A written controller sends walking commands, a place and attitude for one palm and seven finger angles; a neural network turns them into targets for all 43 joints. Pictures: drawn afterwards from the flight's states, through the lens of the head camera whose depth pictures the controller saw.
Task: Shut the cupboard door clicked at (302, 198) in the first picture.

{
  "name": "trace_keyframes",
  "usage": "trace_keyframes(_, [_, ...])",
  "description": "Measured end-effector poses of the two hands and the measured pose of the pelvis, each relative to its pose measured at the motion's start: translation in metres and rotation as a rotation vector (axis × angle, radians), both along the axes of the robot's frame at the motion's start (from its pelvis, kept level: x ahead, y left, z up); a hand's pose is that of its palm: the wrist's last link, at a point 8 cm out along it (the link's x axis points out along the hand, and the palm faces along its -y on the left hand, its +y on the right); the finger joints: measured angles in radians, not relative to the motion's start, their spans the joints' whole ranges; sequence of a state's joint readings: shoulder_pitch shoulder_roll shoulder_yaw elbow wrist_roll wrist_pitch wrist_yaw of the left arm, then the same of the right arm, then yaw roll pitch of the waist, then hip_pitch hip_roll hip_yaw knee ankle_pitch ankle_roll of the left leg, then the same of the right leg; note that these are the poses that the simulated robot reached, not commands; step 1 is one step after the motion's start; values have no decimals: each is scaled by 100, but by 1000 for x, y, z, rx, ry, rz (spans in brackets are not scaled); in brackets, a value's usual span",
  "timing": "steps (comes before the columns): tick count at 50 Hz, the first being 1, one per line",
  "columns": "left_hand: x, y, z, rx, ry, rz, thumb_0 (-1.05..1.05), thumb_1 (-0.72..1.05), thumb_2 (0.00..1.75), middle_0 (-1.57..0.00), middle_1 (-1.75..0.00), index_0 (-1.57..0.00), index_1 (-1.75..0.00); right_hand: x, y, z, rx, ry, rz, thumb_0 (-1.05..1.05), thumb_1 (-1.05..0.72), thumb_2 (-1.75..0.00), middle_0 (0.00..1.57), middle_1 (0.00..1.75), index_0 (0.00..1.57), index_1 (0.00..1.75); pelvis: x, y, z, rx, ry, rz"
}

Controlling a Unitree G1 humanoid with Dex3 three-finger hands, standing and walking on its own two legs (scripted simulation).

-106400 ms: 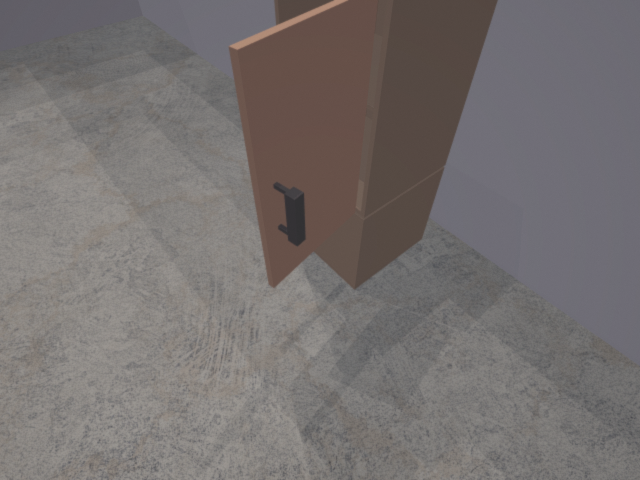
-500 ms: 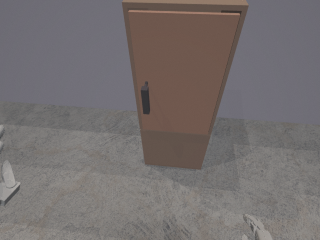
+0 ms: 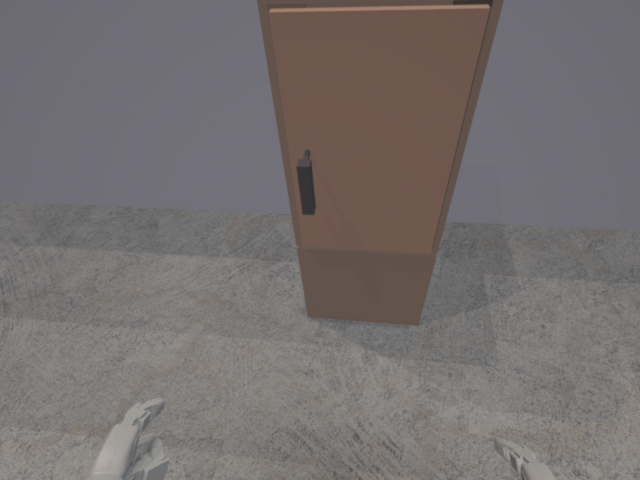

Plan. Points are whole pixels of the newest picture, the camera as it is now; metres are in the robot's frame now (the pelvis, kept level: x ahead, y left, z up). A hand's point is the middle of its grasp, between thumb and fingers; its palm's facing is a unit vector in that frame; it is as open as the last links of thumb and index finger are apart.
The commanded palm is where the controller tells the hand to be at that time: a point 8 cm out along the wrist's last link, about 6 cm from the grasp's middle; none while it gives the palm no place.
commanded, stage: let the arm hang, fingers relaxed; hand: left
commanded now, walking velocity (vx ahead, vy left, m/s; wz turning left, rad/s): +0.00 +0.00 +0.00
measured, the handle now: (308, 181) +0.73 +0.07 -0.08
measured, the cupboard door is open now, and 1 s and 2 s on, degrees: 0 0 0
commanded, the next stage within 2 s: look to check the result in 0.90 s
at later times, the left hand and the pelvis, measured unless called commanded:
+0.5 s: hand out of the picture -0.07 +0.20 -0.16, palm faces +0.05 -0.97 -0.23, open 7.3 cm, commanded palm none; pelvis -0.01 +0.01 +0.01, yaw +0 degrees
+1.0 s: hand out of the picture -0.01 +0.17 -0.16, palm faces +0.05 -0.99 -0.16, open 7.3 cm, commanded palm none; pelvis +0.00 +0.01 +0.01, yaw +0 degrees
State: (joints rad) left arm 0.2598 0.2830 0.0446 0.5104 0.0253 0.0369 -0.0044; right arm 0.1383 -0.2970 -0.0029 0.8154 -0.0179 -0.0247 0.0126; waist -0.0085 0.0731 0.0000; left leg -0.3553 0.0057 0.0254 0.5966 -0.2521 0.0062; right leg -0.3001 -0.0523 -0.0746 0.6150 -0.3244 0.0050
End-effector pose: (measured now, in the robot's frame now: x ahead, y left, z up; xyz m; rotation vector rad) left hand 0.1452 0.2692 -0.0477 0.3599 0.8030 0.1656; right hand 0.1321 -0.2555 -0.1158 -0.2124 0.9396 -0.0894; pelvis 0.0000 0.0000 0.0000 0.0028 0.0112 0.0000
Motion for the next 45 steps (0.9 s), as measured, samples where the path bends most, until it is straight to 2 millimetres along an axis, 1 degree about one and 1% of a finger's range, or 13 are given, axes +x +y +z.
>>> trace_keyframes(3, [-55,-34,-60,-144,233,43,1,91,90,-20,-30,-20,-30,-36,0,-2,-32,119,-15,1,-91,-90,20,30,20,30,-4,-2,-1,5,-19,7])
trace_keyframes(4, [-74,-46,-74,-189,300,56,1,91,90,-20,-30,-20,-30,-50,1,-2,-43,162,-20,1,-91,-90,20,30,20,30,-6,-3,-1,4,-24,9])
trace_keyframes(5, [-90,-50,-83,-215,342,100,0,93,90,-20,-30,-20,-30,-63,1,-1,-53,206,-26,1,-91,-90,20,30,20,30,-7,-4,0,0,-28,13])
trace_keyframes(6, [-104,-49,-89,-221,372,138,-1,96,90,-20,-30,-21,-30,-75,2,-1,-61,250,-29,1,-91,-90,20,30,20,30,-8,-5,1,-5,-31,17])
trace_keyframes(9, [-143,-45,-99,-236,475,178,-1,99,90,-21,-30,-21,-30,-109,5,0,-74,361,-46,1,-91,-90,20,30,20,30,-12,-7,4,-19,-33,27])
trace_keyframes(12, [-178,-40,-98,-233,565,210,-1,98,90,-21,-30,-21,-30,-132,10,-2,-67,427,-71,1,-91,-90,20,30,20,30,-15,-4,6,-28,-33,29])
trace_keyframes(15, [-204,-35,-92,-218,634,235,-1,96,90,-20,-30,-21,-30,-146,18,-6,-45,458,-91,1,-91,-90,20,30,20,30,-16,1,8,-29,-33,25])
trace_keyframes(18, [-219,-30,-85,-198,675,253,0,94,90,-20,-30,-20,-30,-154,28,-12,-13,467,-104,1,-91,-90,20,30,20,30,-16,5,10,-26,-33,19])
trace_keyframes(20, [-224,-27,-82,-186,687,260,0,93,90,-20,-30,-20,-30,-157,35,-16,9,467,-109,1,-91,-90,20,30,20,30,-16,7,10,-23,-33,15])
trace_keyframes(23, [-224,-25,-79,-175,687,262,0,92,90,-20,-30,-20,-30,-158,45,-20,39,463,-114,1,-91,-90,20,30,20,30,-16,9,11,-18,-34,8])
trace_keyframes(28, [-208,-29,-81,-181,653,245,0,91,90,-20,-30,-20,-30,-157,56,-23,66,459,-123,1,-92,-90,20,30,20,30,-13,10,11,-12,-35,-1])
trace_keyframes(39, [-161,-54,-91,-249,564,186,0,91,90,-20,-30,-20,-30,-157,56,-17,54,459,-154,1,-91,-90,20,30,20,30,-5,10,12,-8,-34,-7])
trace_keyframes(45, [-157,-53,-91,-246,574,191,1,92,90,-20,-30,-20,-30,-153,54,-16,46,460,-158,1,-91,-90,20,30,20,30,0,9,13,-9,-34,-6])
